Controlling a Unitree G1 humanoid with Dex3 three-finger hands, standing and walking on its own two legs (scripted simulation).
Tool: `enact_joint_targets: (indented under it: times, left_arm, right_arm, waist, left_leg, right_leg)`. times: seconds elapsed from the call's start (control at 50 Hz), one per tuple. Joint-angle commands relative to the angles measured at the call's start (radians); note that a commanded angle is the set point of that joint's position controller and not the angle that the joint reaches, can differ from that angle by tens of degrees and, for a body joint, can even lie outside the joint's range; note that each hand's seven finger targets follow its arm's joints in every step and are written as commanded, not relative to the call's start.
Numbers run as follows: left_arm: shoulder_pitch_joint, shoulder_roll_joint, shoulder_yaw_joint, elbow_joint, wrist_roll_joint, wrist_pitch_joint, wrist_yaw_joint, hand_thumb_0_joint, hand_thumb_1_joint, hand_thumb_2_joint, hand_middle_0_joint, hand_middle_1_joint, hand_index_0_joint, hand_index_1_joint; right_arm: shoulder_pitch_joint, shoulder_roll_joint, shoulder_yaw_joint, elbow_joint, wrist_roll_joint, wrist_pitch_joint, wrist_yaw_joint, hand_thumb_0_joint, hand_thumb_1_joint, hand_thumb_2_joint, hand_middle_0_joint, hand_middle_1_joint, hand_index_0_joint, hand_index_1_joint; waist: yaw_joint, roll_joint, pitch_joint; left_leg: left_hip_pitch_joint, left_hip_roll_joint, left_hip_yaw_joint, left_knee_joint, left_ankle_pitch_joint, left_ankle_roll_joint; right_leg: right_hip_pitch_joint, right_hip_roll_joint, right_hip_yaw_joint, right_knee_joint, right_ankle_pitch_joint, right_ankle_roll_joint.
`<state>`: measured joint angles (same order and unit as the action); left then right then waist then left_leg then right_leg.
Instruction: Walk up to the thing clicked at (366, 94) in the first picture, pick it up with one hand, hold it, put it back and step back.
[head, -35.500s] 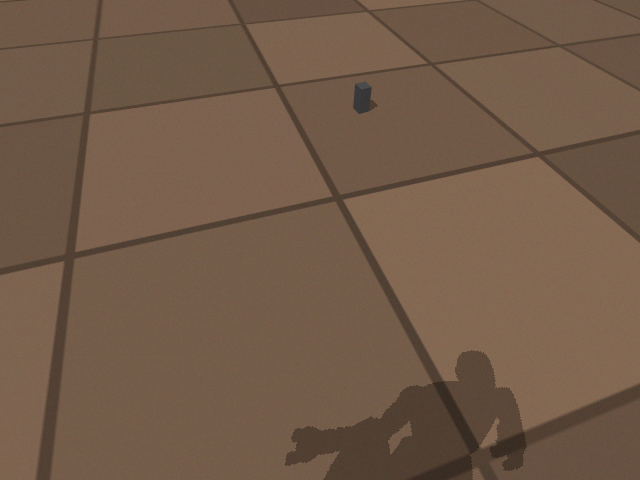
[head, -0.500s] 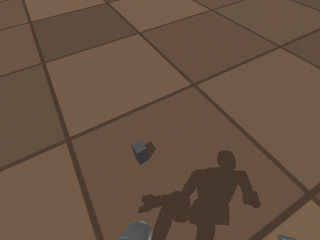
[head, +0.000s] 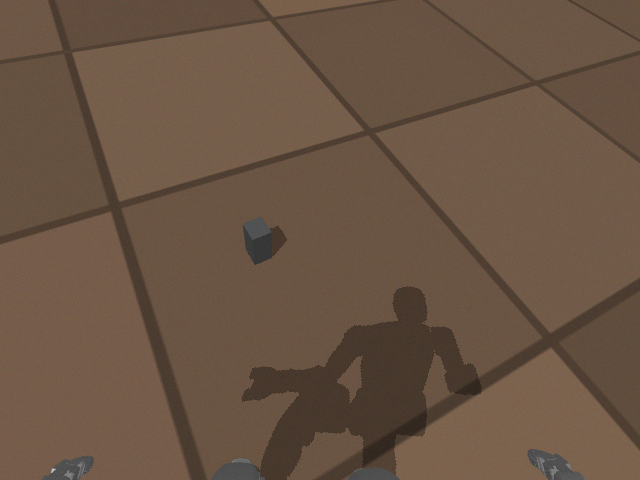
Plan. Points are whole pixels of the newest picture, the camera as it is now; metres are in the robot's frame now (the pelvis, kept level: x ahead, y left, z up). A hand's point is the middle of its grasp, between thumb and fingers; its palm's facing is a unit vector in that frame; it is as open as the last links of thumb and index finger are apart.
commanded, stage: step back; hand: left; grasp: from the side
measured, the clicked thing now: (258, 241) +0.90 +0.19 -0.68
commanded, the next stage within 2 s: stand in 1.34 s
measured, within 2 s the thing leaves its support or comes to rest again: neither
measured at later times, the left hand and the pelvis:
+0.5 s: hand out of the picture -0.09 +0.26 -0.14, palm faces +0.11 -0.90 -0.43, open 7.4 cm; pelvis -0.14 -0.03 +0.00, yaw +4 degrees
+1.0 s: hand out of the picture -0.11 +0.25 -0.14, palm faces +0.12 -0.91 -0.39, open 7.4 cm; pelvis -0.12 -0.03 +0.00, yaw +6 degrees
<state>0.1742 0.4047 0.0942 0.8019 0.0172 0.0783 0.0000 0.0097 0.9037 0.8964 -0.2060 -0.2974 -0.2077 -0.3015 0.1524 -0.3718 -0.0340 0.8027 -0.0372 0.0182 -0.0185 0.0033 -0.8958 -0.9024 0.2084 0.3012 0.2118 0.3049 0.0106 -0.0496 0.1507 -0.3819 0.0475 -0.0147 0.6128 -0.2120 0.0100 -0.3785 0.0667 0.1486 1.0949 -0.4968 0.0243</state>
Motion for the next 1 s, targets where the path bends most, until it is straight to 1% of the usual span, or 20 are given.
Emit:
enact_joint_targets:
  times: [0.0, 0.06, 0.1, 0.12, 0.14, 0.2, 0.3, 0.34, 0.4, 0.42, 0.44, 0.48, 0.54, 0.66, 0.68, 0.7, 0.74, 0.82, 0.9, 0.98]
  left_arm:
    - [0.049, 0.146, 0.032, -0.048, 0.004, -0.046, 0.011, 0.000, 0.900, 0.900, -0.200, -0.300, -0.200, -0.300]
    - [0.148, 0.146, 0.036, 0.029, 0.010, -0.057, 0.011, 0.000, 0.900, 0.900, -0.200, -0.300, -0.200, -0.300]
    - [0.137, 0.302, 0.078, 0.009, 0.033, -0.056, 0.007, 0.000, 0.900, 0.900, -0.200, -0.300, -0.200, -0.300]
    - [0.055, 0.399, 0.091, -0.033, 0.041, -0.052, 0.013, 0.000, 0.900, 0.900, -0.200, -0.300, -0.200, -0.300]
    - [-0.013, 0.372, 0.082, -0.051, 0.029, -0.057, 0.020, 0.000, 0.900, 0.900, -0.200, -0.300, -0.200, -0.300]
    - [-0.096, 0.224, 0.046, -0.054, 0.030, -0.073, 0.027, 0.000, 0.900, 0.900, -0.200, -0.300, -0.200, -0.300]
    - [0.068, 0.223, 0.054, -0.023, 0.044, -0.088, 0.026, 0.000, 0.900, 0.900, -0.200, -0.300, -0.200, -0.300]
    - [0.059, 0.241, 0.060, -0.020, 0.037, -0.087, 0.023, 0.000, 0.900, 0.900, -0.200, -0.300, -0.200, -0.300]
    - [0.022, 0.236, 0.040, -0.017, 0.018, -0.077, 0.014, 0.000, 0.900, 0.900, -0.200, -0.300, -0.200, -0.300]
    - [0.057, 0.175, 0.018, -0.015, 0.017, -0.076, 0.014, 0.000, 0.900, 0.900, -0.200, -0.300, -0.200, -0.300]
    - [0.082, 0.105, 0.001, -0.010, 0.003, -0.078, 0.013, 0.000, 0.900, 0.900, -0.200, -0.300, -0.200, -0.300]
    - [-0.056, 0.231, 0.034, 0.013, 0.012, -0.085, 0.018, 0.000, 0.900, 0.900, -0.200, -0.300, -0.200, -0.300]
    - [0.018, 0.180, 0.026, 0.053, -0.002, -0.100, -0.007, 0.000, 0.900, 0.900, -0.200, -0.300, -0.200, -0.300]
    - [0.111, 0.151, 0.025, 0.129, 0.015, -0.133, 0.007, 0.000, 0.900, 0.900, -0.200, -0.300, -0.200, -0.300]
    - [0.137, 0.180, 0.036, 0.143, 0.025, -0.140, 0.015, 0.000, 0.900, 0.900, -0.200, -0.300, -0.200, -0.300]
    - [0.159, 0.239, 0.052, 0.136, 0.038, -0.149, 0.022, 0.000, 0.900, 0.900, -0.200, -0.300, -0.200, -0.300]
    - [0.044, 0.317, 0.065, 0.097, 0.031, -0.150, 0.021, 0.000, 0.900, 0.900, -0.200, -0.300, -0.200, -0.300]
    - [0.028, 0.223, 0.036, 0.105, 0.016, -0.169, 0.022, 0.000, 0.900, 0.900, -0.200, -0.300, -0.200, -0.300]
    - [-0.031, 0.228, 0.028, 0.092, 0.018, -0.157, 0.014, 0.000, 0.900, 0.900, -0.200, -0.300, -0.200, -0.300]
    - [-0.014, 0.185, 0.002, 0.091, -0.002, -0.125, 0.011, 0.000, 0.900, 0.900, -0.200, -0.300, -0.200, -0.300]
  right_arm:
    - [0.014, -0.283, -0.088, -0.069, -0.001, 0.000, -0.017, 0.000, -0.900, -0.900, 0.200, 0.300, 0.200, 0.300]
    - [-0.036, -0.277, -0.080, -0.076, 0.017, 0.025, -0.009, 0.000, -0.900, -0.900, 0.200, 0.300, 0.200, 0.300]
    - [-0.046, -0.174, -0.054, -0.116, 0.029, 0.021, -0.013, 0.000, -0.900, -0.900, 0.200, 0.300, 0.200, 0.300]
    - [-0.098, -0.201, -0.074, -0.122, 0.023, 0.022, -0.033, 0.000, -0.900, -0.900, 0.200, 0.300, 0.200, 0.300]
    - [-0.091, -0.248, -0.096, -0.101, 0.025, 0.022, -0.034, 0.000, -0.900, -0.900, 0.200, 0.300, 0.200, 0.300]
    - [0.013, -0.203, -0.064, -0.028, 0.036, 0.018, -0.019, 0.000, -0.900, -0.900, 0.200, 0.300, 0.200, 0.300]
    - [-0.022, -0.187, -0.055, -0.017, 0.017, -0.006, -0.006, 0.000, -0.900, -0.900, 0.200, 0.300, 0.200, 0.300]
    - [-0.013, -0.194, -0.064, -0.004, 0.005, -0.013, 0.001, 0.000, -0.900, -0.900, 0.200, 0.300, 0.200, 0.300]
    - [0.095, -0.183, -0.075, 0.065, -0.001, -0.033, 0.010, 0.000, -0.900, -0.900, 0.200, 0.300, 0.200, 0.300]
    - [0.117, -0.202, -0.090, 0.081, -0.012, -0.041, 0.008, 0.000, -0.900, -0.900, 0.200, 0.300, 0.200, 0.300]
    - [0.103, -0.257, -0.102, 0.075, -0.025, -0.044, 0.006, 0.000, -0.900, -0.900, 0.200, 0.300, 0.200, 0.300]
    - [0.007, -0.347, -0.107, 0.053, -0.007, -0.043, 0.018, 0.000, -0.900, -0.900, 0.200, 0.300, 0.200, 0.300]
    - [-0.051, -0.218, -0.068, 0.043, -0.012, -0.056, 0.018, 0.000, -0.900, -0.900, 0.200, 0.300, 0.200, 0.300]
    - [-0.030, -0.200, -0.069, 0.064, 0.006, -0.021, 0.035, 0.000, -0.900, -0.900, 0.200, 0.300, 0.200, 0.300]
    - [-0.008, -0.165, -0.059, 0.061, 0.011, -0.018, 0.032, 0.000, -0.900, -0.900, 0.200, 0.300, 0.200, 0.300]
    - [-0.006, -0.115, -0.045, 0.040, 0.016, -0.021, 0.033, 0.000, -0.900, -0.900, 0.200, 0.300, 0.200, 0.300]
    - [0.005, -0.212, -0.076, 0.065, 0.003, -0.022, 0.018, 0.000, -0.900, -0.900, 0.200, 0.300, 0.200, 0.300]
    - [0.057, -0.177, -0.069, 0.108, 0.012, -0.033, 0.031, 0.000, -0.900, -0.900, 0.200, 0.300, 0.200, 0.300]
    - [0.056, -0.159, -0.061, 0.116, 0.012, -0.034, 0.035, 0.000, -0.900, -0.900, 0.200, 0.300, 0.200, 0.300]
    - [0.076, -0.164, -0.069, 0.148, 0.007, -0.052, 0.016, 0.000, -0.900, -0.900, 0.200, 0.300, 0.200, 0.300]
  waist:
    - [-0.023, 0.299, -0.247]
    - [0.021, 0.265, -0.285]
    - [0.022, -0.131, -0.190]
    - [0.083, -0.250, -0.134]
    - [0.046, -0.213, -0.053]
    - [-0.042, -0.071, -0.078]
    - [0.069, -0.124, -0.159]
    - [0.069, -0.166, -0.171]
    - [0.002, -0.132, -0.190]
    - [0.001, -0.025, -0.213]
    - [0.012, 0.199, -0.204]
    - [-0.031, 0.191, -0.022]
    - [0.019, 0.167, 0.001]
    - [0.041, 0.164, -0.101]
    - [0.049, 0.076, -0.120]
    - [0.063, -0.094, -0.125]
    - [0.040, -0.038, 0.000]
    - [0.008, -0.030, -0.067]
    - [0.004, -0.116, -0.093]
    - [-0.021, -0.060, -0.171]
  left_leg:
    - [0.312, 0.203, -0.196, -0.083, 0.347, 0.224]
    - [0.172, 0.120, -0.111, 0.030, 0.252, 0.142]
    - [-0.237, -0.103, -0.050, 0.252, -0.264, 0.022]
    - [-0.174, -0.122, -0.113, 0.458, -0.428, -0.013]
    - [-0.097, -0.074, -0.175, 0.563, -0.399, -0.012]
    - [-0.131, -0.164, -0.146, 0.604, -0.250, 0.000]
    - [-0.183, -0.105, -0.069, 0.286, -0.291, -0.032]
    - [-0.109, -0.061, -0.039, 0.135, -0.341, -0.025]
    - [0.226, -0.073, 0.011, -0.282, -0.153, 0.019]
    - [0.379, -0.027, -0.125, -0.311, -0.123, 0.044]
    - [0.450, 0.156, -0.423, -0.348, -0.256, 0.101]
    - [-0.020, 0.313, -0.577, -0.443, -0.678, 0.249]
    - [0.047, 0.138, -0.280, -0.374, -0.381, 0.151]
    - [0.000, 0.066, -0.130, -0.152, -0.380, 0.096]
    - [-0.094, 0.031, -0.100, -0.026, -0.350, 0.071]
    - [-0.259, -0.084, -0.039, 0.190, -0.329, 0.019]
    - [-0.180, -0.028, -0.144, 0.352, -0.350, 0.016]
    - [-0.096, -0.026, -0.133, 0.285, -0.216, 0.002]
    - [0.046, -0.016, -0.014, 0.090, -0.199, -0.016]
    - [0.233, -0.056, 0.034, -0.153, 0.099, 0.003]
  right_leg:
    - [-0.006, -0.063, -0.095, -0.381, 0.000, 0.002]
    - [0.205, -0.041, -0.164, -0.725, 0.262, -0.034]
    - [0.248, -0.296, 0.247, -0.706, 0.269, -0.144]
    - [-0.026, -0.492, 0.457, -0.802, 0.238, -0.317]
    - [-0.194, -0.516, 0.466, -0.845, 0.196, -0.332]
    - [0.009, -0.271, 0.045, -0.635, 0.549, -0.201]
    - [0.299, -0.264, 0.104, -0.647, 0.182, -0.205]
    - [0.281, -0.324, 0.164, -0.690, -0.009, -0.233]
    - [0.118, -0.300, 0.085, -0.597, 0.096, -0.174]
    - [-0.008, -0.248, 0.019, -0.449, 0.156, -0.123]
    - [-0.216, -0.120, -0.092, -0.269, 0.008, -0.061]
    - [-0.095, -0.136, -0.083, -0.177, -0.071, -0.042]
    - [-0.051, -0.110, -0.110, -0.276, 0.081, -0.048]
    - [0.291, -0.033, -0.214, -0.687, 0.181, -0.052]
    - [0.384, -0.090, -0.090, -0.706, 0.140, -0.070]
    - [0.434, -0.301, 0.276, -0.840, -0.065, -0.151]
    - [0.126, -0.514, 0.475, -0.925, -0.286, -0.293]
    - [0.176, -0.330, 0.125, -0.833, 0.131, -0.193]
    - [0.103, -0.310, -0.002, -0.765, 0.276, -0.188]
    - [0.097, -0.231, -0.112, -0.514, 0.567, -0.115]
